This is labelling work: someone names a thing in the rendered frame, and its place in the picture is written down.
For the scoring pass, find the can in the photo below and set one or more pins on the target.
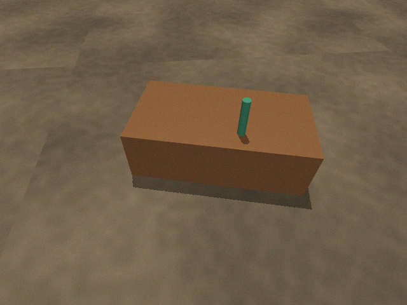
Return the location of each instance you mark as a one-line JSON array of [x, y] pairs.
[[244, 114]]

